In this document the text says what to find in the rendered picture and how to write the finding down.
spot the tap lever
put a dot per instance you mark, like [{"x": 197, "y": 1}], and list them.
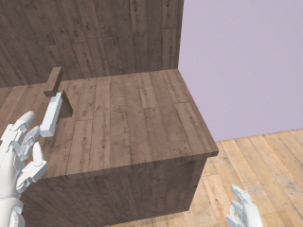
[{"x": 48, "y": 126}]

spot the robot left hand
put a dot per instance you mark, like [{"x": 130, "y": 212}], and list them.
[{"x": 15, "y": 148}]

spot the counter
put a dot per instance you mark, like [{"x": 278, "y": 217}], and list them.
[{"x": 129, "y": 142}]

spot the robot right hand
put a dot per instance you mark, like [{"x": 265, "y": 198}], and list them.
[{"x": 249, "y": 215}]

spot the left robot forearm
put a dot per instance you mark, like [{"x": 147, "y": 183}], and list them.
[{"x": 10, "y": 213}]

